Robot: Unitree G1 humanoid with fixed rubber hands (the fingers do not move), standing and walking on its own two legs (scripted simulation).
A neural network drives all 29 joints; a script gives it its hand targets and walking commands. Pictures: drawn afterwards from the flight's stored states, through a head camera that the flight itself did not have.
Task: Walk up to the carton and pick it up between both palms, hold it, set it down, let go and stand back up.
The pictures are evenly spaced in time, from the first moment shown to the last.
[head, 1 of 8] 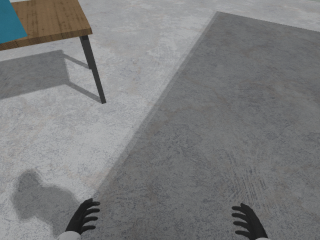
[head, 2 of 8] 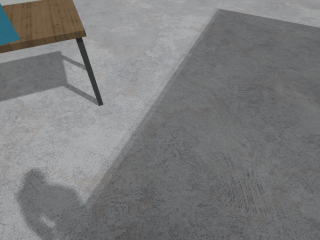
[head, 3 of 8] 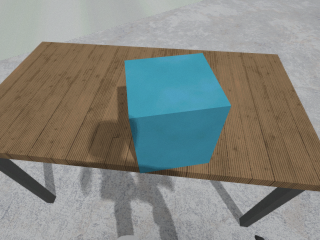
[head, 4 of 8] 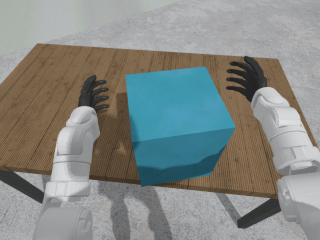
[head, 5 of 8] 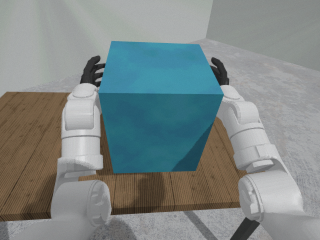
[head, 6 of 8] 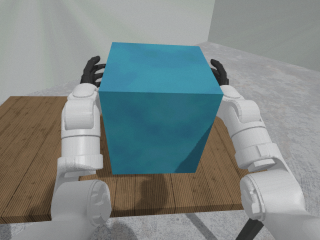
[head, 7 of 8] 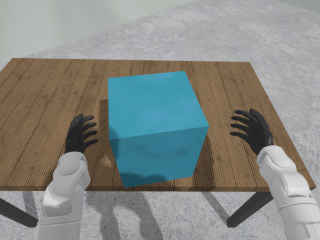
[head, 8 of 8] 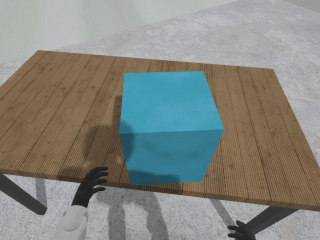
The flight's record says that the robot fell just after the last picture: no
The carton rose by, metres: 0.19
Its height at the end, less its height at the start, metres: +0.00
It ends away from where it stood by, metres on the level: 0.01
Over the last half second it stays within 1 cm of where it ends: yes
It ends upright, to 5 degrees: yes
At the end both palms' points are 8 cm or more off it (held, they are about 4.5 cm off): yes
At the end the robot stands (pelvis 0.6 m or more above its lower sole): yes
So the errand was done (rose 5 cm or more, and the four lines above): yes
